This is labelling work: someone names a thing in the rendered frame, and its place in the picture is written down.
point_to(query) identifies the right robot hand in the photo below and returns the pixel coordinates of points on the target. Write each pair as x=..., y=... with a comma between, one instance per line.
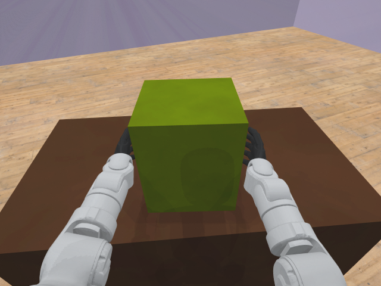
x=256, y=146

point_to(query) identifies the pedestal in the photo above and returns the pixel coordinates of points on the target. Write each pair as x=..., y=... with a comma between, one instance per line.
x=213, y=248

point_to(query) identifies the carton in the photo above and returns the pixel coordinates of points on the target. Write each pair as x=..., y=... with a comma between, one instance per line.
x=188, y=138

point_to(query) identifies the right robot forearm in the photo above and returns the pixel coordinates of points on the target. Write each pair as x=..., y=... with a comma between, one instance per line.
x=287, y=233

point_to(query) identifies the left robot hand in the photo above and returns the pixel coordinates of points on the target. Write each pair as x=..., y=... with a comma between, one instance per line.
x=124, y=144

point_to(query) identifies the right robot upper arm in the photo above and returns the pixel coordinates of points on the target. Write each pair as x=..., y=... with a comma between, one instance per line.
x=307, y=269

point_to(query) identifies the left robot forearm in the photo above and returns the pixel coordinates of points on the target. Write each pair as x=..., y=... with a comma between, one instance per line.
x=97, y=215

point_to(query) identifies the left robot upper arm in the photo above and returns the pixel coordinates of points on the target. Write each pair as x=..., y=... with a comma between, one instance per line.
x=77, y=260

